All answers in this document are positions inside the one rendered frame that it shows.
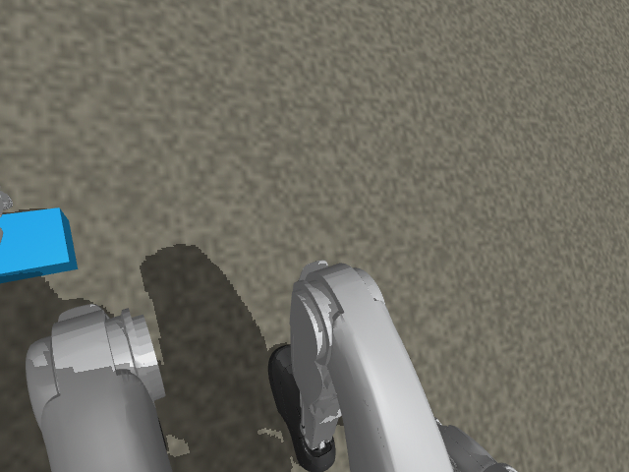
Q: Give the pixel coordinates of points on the right robot hand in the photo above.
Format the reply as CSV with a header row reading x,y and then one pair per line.
x,y
465,454

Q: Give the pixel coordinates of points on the right robot foot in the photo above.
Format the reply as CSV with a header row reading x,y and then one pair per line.
x,y
287,399

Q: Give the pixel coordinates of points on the carton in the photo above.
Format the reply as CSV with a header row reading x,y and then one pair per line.
x,y
35,243

